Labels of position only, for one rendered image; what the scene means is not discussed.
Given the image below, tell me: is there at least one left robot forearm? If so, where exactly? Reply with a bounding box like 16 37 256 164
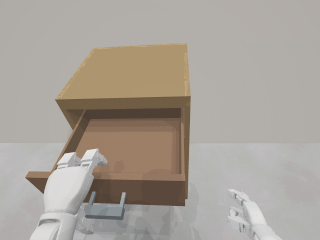
30 211 78 240

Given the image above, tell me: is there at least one handle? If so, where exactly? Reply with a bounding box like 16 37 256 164
84 191 126 220

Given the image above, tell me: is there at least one cabinet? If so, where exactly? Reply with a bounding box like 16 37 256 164
55 43 191 200

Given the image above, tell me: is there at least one drawer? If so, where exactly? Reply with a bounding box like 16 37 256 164
25 107 186 206

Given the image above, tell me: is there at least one right robot hand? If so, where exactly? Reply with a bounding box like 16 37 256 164
227 189 267 239

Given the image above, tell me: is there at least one left robot hand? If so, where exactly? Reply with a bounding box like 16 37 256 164
43 148 108 235

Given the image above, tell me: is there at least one right robot forearm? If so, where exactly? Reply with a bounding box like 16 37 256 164
250 224 282 240

